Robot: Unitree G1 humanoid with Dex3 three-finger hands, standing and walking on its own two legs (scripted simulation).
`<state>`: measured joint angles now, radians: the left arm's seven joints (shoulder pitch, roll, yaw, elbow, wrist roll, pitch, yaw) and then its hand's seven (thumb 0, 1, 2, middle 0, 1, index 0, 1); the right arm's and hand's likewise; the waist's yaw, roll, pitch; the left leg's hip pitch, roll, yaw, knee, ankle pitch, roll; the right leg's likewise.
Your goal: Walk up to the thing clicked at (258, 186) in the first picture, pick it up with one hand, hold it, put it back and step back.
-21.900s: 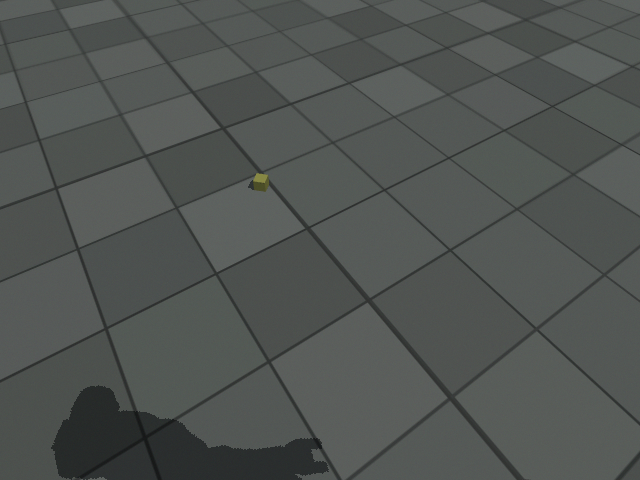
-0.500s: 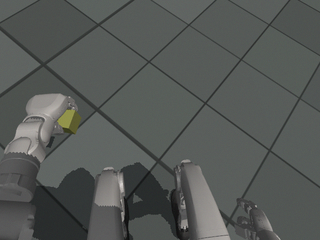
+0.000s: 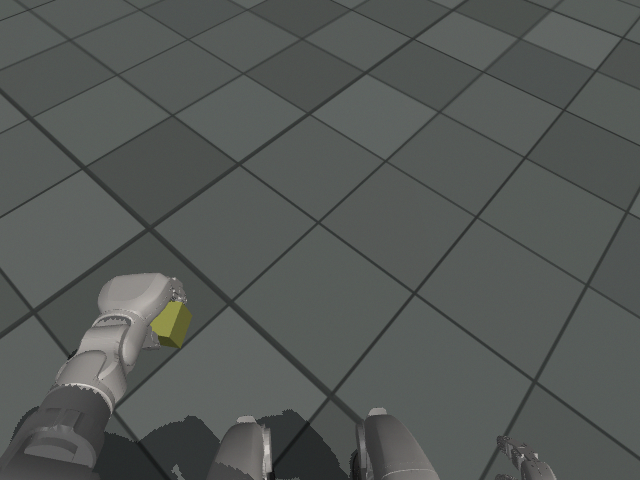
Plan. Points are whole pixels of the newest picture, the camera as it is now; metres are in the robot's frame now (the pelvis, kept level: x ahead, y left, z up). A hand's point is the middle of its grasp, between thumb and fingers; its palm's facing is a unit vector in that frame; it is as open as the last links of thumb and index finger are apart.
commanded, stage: lift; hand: left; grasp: from above
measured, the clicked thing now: (164, 322) +0.36 +0.22 -0.12
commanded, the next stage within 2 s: hold in 0.32 s
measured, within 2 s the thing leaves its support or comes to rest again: neither
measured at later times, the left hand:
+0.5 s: hand (135, 289) +0.36 +0.23 -0.01, palm faces -0.47 -0.05 -0.88, open 7.8 cm
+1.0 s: hand (133, 273) +0.37 +0.22 +0.02, palm faces -0.47 -0.02 -0.88, open 7.8 cm
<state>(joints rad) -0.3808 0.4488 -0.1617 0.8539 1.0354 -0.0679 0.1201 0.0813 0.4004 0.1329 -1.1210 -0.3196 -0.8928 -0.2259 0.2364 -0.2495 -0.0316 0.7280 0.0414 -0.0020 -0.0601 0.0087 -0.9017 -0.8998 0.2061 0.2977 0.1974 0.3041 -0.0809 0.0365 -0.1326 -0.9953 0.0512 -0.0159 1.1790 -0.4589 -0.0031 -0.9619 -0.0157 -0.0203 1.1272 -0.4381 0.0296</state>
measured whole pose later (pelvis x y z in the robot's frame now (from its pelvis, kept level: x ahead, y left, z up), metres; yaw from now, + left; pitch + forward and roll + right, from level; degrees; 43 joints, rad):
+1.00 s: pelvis +0.06 +0.00 +0.08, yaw -1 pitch +7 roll +0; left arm -0.28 0.42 -0.19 0.71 1.03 -0.05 0.00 0.09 0.40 0.14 -1.12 -0.28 -0.90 -0.21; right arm 0.24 -0.26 -0.06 0.68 0.05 0.08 -0.05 0.01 -0.90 -0.89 0.21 0.30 0.20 0.30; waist -0.03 0.03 -0.07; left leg -0.45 0.04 0.04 0.67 -0.34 -0.01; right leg -0.45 -0.02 0.01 0.65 -0.32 0.03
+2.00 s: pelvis +0.04 +0.00 +0.09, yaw -1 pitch +1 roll +0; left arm -0.24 0.42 -0.21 0.64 0.99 -0.07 -0.04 0.10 0.43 0.11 -1.10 -0.33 -0.89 -0.21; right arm 0.18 -0.25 -0.02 0.68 0.06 0.09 -0.07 0.01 -0.91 -0.90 0.21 0.30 0.20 0.30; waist 0.00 0.04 0.00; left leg -0.30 0.03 0.05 0.52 -0.24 -0.01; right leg -0.31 -0.03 0.02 0.52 -0.24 0.03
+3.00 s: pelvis +0.01 +0.00 -0.02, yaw +0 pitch +22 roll -2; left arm -0.63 0.41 -0.17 1.18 1.22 -0.11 0.35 0.07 0.35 0.22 -1.08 -0.23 -0.91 -0.19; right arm 0.20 -0.27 -0.07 0.71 -0.01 0.07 -0.03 0.01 -0.91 -0.90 0.21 0.30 0.20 0.30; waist -0.10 0.01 -0.13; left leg -1.14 0.05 -0.01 1.24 -0.48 -0.01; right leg -1.11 -0.02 -0.01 1.20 -0.47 0.03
